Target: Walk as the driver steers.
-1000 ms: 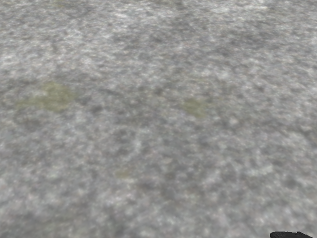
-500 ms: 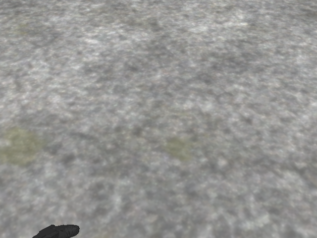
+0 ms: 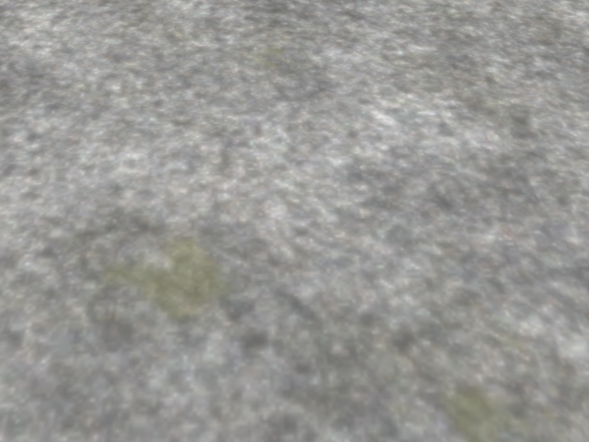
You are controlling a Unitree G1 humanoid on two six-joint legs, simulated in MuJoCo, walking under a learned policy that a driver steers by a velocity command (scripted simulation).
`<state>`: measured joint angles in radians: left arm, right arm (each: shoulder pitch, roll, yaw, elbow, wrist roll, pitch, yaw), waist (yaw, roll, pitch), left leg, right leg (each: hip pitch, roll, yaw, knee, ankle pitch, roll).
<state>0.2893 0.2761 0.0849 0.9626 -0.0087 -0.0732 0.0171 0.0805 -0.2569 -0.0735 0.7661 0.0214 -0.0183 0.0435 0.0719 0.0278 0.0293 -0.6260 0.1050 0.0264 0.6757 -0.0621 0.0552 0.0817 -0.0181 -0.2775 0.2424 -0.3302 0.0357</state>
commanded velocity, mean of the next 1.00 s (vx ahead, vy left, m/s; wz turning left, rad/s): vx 0.33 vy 0.00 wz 0.18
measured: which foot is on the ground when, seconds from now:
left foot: up 0.00-0.04, down 0.06-0.58, up 0.60-0.98, down 1.00-1.00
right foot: down 0.00-0.06, up 0.08-0.54, down 0.56-1.00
